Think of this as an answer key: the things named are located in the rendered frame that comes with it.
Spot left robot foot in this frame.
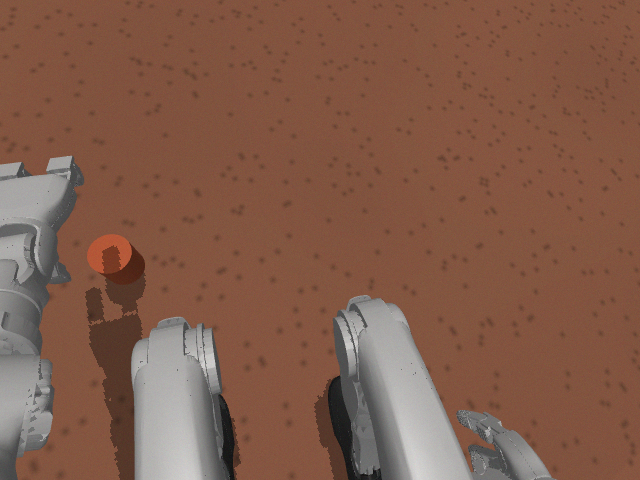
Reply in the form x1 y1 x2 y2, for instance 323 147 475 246
218 394 235 480

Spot left robot hand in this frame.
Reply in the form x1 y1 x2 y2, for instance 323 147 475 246
0 156 84 284

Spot right robot hand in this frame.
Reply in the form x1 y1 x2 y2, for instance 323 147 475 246
456 410 552 480

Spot left robot arm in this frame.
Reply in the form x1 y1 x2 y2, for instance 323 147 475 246
0 217 58 480

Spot can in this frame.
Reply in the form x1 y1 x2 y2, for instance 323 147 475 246
87 234 145 285

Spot right robot foot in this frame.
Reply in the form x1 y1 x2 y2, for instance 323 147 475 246
328 376 382 480

